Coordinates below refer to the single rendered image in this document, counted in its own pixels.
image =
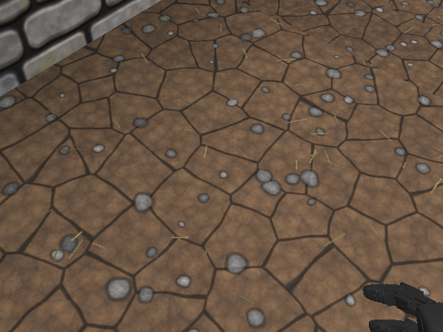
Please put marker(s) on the right robot hand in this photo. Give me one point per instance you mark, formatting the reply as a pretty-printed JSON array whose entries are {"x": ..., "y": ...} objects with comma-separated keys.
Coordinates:
[{"x": 412, "y": 301}]

